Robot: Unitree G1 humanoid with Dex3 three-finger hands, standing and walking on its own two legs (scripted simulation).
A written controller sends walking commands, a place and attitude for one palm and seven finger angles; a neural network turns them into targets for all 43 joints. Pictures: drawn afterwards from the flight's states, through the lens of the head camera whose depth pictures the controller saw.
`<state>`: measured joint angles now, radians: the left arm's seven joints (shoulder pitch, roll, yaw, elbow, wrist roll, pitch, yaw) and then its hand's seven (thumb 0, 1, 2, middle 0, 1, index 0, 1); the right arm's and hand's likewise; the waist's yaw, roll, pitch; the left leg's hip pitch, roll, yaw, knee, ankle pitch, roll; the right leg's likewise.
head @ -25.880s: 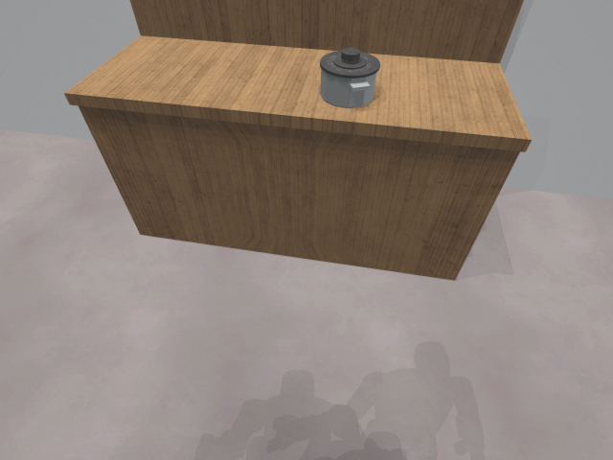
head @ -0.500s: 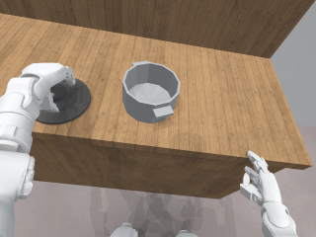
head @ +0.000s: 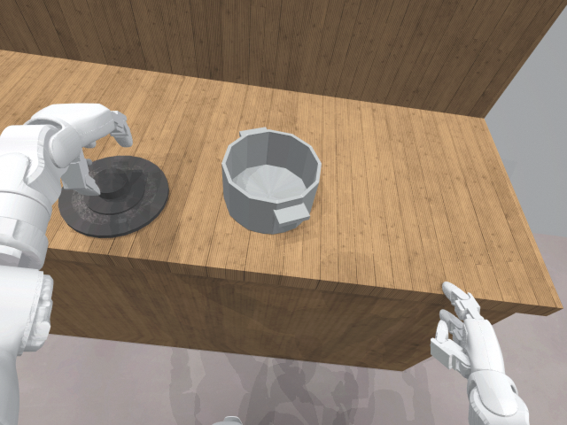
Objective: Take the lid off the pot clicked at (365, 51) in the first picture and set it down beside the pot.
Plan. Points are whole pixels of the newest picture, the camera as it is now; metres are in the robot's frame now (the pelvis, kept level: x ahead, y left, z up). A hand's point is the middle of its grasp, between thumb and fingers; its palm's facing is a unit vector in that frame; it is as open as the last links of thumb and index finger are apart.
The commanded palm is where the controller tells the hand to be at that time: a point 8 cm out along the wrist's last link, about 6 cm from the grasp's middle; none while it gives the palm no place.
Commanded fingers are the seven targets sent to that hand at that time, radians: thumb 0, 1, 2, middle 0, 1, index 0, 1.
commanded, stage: raise the empty hand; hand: left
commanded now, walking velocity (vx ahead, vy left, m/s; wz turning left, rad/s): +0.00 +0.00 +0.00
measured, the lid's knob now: (111, 183) +0.49 +0.30 -0.01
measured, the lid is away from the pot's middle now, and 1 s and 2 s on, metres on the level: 0.27 0.27 0.27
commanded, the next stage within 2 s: draw the hand back to the body in 0.66 s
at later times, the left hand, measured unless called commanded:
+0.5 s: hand (78, 118) +0.47 +0.29 +0.14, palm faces -0.35 -0.08 -0.93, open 11.1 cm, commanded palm +0.50 +0.28 +0.21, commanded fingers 0.00 -0.13 0.89 -0.47 -0.62 -0.47 -0.62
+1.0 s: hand (68, 124) +0.45 +0.29 +0.15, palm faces -0.34 -0.08 -0.94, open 11.1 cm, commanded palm +0.45 +0.28 +0.21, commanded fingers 0.00 -0.13 0.89 -0.47 -0.62 -0.47 -0.62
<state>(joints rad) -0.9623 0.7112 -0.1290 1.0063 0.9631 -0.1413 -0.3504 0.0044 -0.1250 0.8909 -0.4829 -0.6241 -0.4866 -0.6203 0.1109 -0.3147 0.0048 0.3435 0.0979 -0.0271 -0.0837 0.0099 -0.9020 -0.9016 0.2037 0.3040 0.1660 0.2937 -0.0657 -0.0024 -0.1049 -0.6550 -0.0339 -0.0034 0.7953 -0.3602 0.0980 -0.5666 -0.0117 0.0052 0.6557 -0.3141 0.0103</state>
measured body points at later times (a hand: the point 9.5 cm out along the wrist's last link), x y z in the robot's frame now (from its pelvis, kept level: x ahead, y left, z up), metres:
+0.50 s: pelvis +0.01 +0.01 +0.01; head +0.07 +0.04 +0.46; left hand +0.48 +0.30 +0.20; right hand +0.23 -0.26 +0.00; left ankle +0.01 +0.05 -0.71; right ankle +0.00 -0.18 -0.71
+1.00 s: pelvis +0.01 +0.00 +0.02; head +0.05 +0.02 +0.47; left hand +0.46 +0.30 +0.21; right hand +0.23 -0.26 +0.00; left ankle +0.01 +0.05 -0.71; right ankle +0.00 -0.18 -0.71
